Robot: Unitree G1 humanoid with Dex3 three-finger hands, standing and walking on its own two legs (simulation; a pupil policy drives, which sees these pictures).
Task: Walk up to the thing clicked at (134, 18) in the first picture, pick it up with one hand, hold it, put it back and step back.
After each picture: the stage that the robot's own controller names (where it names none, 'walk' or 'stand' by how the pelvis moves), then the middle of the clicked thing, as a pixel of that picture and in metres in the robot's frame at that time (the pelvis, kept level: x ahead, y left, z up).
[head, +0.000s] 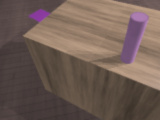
stand; (132, 40) +0.58 -0.17 +0.01
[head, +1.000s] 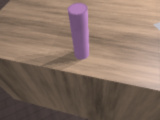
rise first; (80, 34) +0.55 +0.08 +0.04
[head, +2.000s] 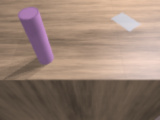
stand; (38, 39) +0.52 +0.22 +0.05
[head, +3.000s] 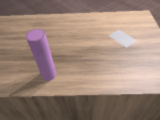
stand; (43, 57) +0.49 +0.22 +0.01
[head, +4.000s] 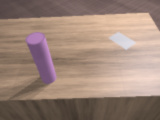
stand; (43, 60) +0.48 +0.21 +0.01
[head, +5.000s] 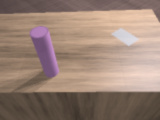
stand; (46, 54) +0.50 +0.21 +0.01
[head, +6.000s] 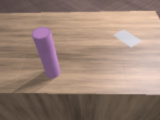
stand; (48, 55) +0.50 +0.20 +0.01
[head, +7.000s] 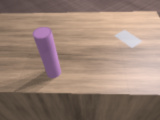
stand; (48, 55) +0.50 +0.20 +0.01
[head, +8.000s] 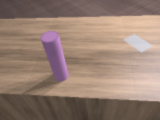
rise first; (56, 58) +0.49 +0.19 +0.01
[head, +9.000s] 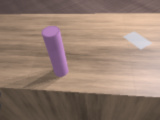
go down; (56, 54) +0.51 +0.19 +0.01
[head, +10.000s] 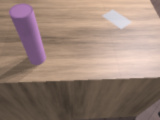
go down; (31, 38) +0.52 +0.19 +0.04
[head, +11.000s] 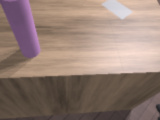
go down; (23, 27) +0.51 +0.19 +0.08
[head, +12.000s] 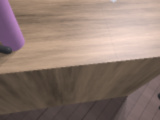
close in; (0, 16) +0.51 +0.20 +0.11
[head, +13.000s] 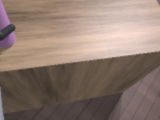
lift; out of the picture +0.54 +0.21 +0.11
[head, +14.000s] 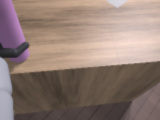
lift; (7, 27) +0.49 +0.20 +0.10
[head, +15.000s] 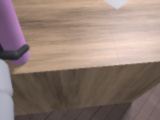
lift; (7, 29) +0.48 +0.20 +0.10
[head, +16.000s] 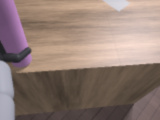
lift; (10, 32) +0.48 +0.20 +0.10
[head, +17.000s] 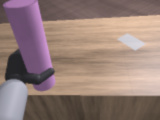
lift; (34, 50) +0.33 +0.16 +0.23
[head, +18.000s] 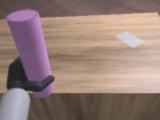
hold; (35, 59) +0.33 +0.17 +0.19
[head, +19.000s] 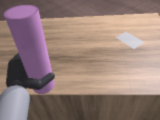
hold; (34, 56) +0.33 +0.16 +0.21
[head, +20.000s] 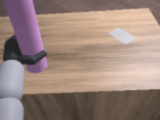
crouch; (28, 35) +0.43 +0.18 +0.20
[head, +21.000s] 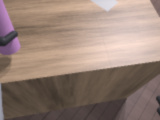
lower; out of the picture +0.53 +0.21 +0.11
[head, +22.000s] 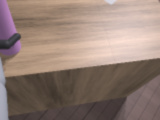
lower; out of the picture +0.52 +0.20 +0.10
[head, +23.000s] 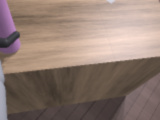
lower; out of the picture +0.52 +0.21 +0.11
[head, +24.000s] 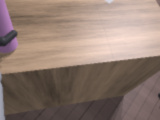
lower; out of the picture +0.53 +0.21 +0.11
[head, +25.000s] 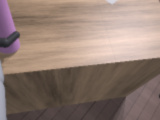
lower; out of the picture +0.53 +0.21 +0.10
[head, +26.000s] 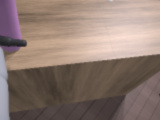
withdraw; (3, 13) +0.53 +0.18 +0.11
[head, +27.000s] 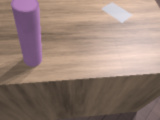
sink last; (29, 37) +0.49 +0.18 +0.07
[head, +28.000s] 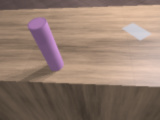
stand; (48, 47) +0.51 +0.21 +0.07
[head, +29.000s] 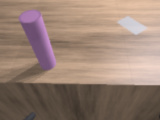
stand; (40, 44) +0.49 +0.21 +0.08
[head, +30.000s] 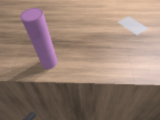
stand; (42, 42) +0.49 +0.20 +0.08
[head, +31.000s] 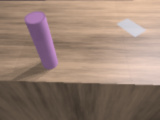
stand; (43, 44) +0.50 +0.20 +0.06
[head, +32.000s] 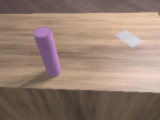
walk; (49, 54) +0.51 +0.20 +0.01
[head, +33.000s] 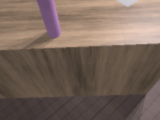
walk; (49, 13) +0.67 +0.21 +0.03
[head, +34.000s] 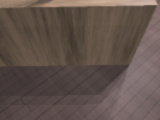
walk; out of the picture +0.99 +0.26 +0.03
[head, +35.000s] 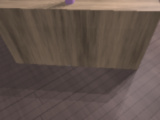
stand; out of the picture +1.13 +0.17 +0.02
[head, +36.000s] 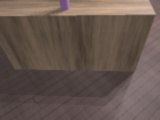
stand; out of the picture +1.13 +0.19 +0.01
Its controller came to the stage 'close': yes
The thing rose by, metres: 0.21
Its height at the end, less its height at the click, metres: +0.00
